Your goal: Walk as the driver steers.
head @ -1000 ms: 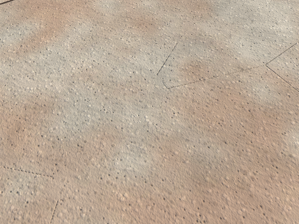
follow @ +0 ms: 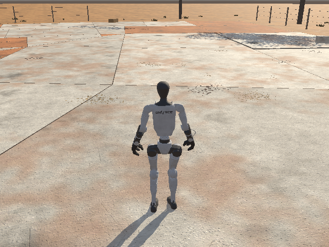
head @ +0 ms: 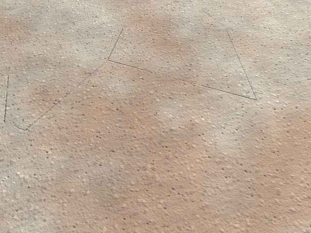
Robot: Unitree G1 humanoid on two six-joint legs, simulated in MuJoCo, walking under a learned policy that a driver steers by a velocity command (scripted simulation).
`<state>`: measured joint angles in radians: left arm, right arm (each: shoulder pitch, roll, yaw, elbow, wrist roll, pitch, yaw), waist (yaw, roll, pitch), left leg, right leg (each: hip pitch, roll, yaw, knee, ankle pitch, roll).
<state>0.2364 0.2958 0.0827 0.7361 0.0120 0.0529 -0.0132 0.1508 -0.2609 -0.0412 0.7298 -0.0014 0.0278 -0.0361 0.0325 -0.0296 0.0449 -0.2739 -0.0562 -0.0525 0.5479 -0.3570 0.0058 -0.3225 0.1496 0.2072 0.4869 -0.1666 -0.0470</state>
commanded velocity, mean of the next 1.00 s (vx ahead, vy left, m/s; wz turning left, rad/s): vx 0.00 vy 0.00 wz -0.14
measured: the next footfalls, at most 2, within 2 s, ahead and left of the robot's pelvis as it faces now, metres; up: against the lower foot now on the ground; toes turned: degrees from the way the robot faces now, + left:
left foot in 0.02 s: +0.04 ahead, +0.10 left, +0.00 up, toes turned -5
right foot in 0.38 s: -0.01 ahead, -0.11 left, +0.00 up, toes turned -1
